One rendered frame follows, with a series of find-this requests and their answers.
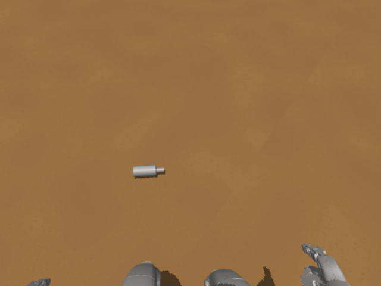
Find right robot hand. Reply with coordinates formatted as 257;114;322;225
300;244;347;286

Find bottle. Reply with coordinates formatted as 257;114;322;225
133;165;164;177

